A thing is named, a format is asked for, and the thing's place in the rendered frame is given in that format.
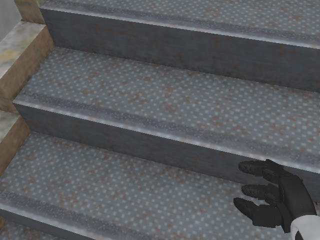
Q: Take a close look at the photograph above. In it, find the robot right forearm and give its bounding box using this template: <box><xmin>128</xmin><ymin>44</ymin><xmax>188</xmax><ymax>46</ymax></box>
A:
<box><xmin>290</xmin><ymin>215</ymin><xmax>320</xmax><ymax>240</ymax></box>

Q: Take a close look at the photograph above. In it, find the right robot hand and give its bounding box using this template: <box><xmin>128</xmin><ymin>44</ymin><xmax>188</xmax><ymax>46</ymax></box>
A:
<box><xmin>233</xmin><ymin>159</ymin><xmax>318</xmax><ymax>233</ymax></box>

